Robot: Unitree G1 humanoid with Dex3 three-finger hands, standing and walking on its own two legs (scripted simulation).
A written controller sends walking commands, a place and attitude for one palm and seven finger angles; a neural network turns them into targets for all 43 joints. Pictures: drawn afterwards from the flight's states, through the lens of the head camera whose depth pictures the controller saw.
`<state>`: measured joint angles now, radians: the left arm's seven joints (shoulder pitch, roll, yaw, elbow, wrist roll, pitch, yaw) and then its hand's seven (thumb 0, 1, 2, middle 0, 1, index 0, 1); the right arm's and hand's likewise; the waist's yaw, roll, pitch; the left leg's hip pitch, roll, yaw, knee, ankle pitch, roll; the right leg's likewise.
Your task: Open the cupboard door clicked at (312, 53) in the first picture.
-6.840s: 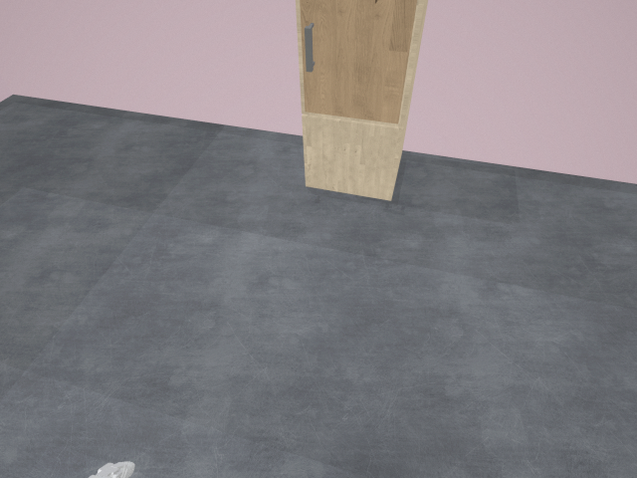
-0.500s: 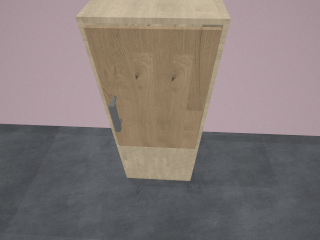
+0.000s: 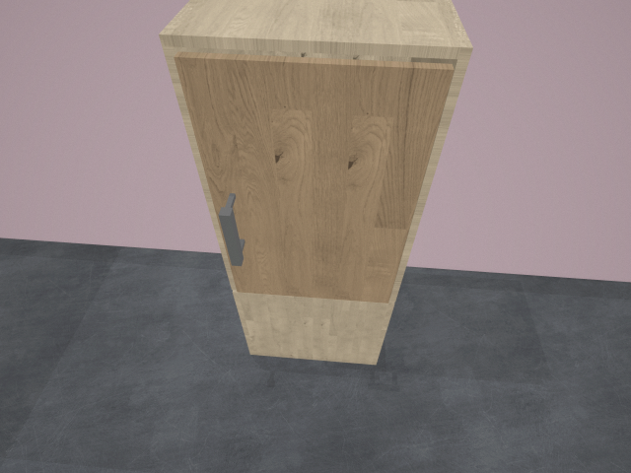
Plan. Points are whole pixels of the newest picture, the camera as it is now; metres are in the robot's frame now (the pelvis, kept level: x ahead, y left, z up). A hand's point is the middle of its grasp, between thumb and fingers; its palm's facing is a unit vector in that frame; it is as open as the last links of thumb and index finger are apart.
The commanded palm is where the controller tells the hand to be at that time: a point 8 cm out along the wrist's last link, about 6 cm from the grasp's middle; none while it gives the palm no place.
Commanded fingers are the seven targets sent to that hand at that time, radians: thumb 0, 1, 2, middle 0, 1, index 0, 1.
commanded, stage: look again from close up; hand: left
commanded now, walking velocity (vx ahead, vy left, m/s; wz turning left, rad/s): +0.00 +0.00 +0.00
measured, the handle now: (234, 230) +0.55 +0.20 -0.08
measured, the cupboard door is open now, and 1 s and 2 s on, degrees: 0 0 0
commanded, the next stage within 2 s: shuffle to correct the standing spot in 0.50 s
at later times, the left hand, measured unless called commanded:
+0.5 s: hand out of the picture -0.01 +0.24 -0.18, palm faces -0.01 -0.98 -0.20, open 7.4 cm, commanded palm none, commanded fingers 0.00 0.90 0.90 -0.20 -0.30 -0.20 -0.30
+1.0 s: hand out of the picture -0.10 +0.20 -0.18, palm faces +0.04 -0.99 -0.14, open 7.4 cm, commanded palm none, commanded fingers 0.00 0.90 0.90 -0.20 -0.30 -0.20 -0.30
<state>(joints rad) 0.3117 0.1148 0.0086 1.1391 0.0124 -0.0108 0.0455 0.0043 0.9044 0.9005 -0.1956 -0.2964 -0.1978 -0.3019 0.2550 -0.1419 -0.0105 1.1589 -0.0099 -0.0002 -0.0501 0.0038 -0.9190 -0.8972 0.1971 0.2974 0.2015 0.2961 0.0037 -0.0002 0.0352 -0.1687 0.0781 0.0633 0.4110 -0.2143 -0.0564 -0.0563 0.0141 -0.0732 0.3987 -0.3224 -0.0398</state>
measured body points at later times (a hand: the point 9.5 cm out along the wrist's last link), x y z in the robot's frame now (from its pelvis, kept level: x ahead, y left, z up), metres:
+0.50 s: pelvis -0.04 +0.06 -0.01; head -0.04 +0.08 +0.44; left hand -0.01 +0.30 -0.17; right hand -0.01 -0.17 -0.15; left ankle +0.00 +0.14 -0.74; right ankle -0.07 -0.08 -0.74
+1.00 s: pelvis -0.03 +0.04 -0.01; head -0.02 +0.05 +0.44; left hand -0.10 +0.25 -0.17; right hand -0.03 -0.19 -0.16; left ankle +0.00 +0.14 -0.74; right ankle -0.06 -0.08 -0.74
